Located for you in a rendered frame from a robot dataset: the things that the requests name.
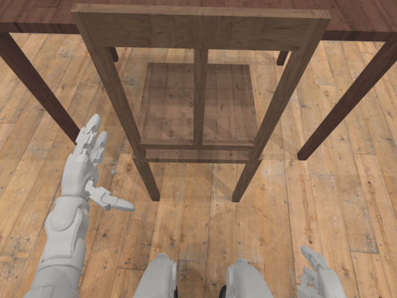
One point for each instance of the robot right hand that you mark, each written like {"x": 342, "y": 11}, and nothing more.
{"x": 326, "y": 283}

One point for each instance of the robot left hand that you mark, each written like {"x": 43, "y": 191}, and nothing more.
{"x": 81, "y": 165}

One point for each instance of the robot thigh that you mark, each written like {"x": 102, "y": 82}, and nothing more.
{"x": 245, "y": 281}
{"x": 158, "y": 279}

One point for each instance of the left robot forearm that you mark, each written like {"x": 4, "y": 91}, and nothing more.
{"x": 61, "y": 263}

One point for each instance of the table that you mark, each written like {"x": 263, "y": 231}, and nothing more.
{"x": 352, "y": 20}

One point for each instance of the chair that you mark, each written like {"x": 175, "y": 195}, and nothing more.
{"x": 198, "y": 112}

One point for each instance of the right robot thigh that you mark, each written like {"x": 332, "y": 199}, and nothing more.
{"x": 245, "y": 281}

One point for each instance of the left robot thigh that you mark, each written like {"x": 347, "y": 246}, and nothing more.
{"x": 158, "y": 279}

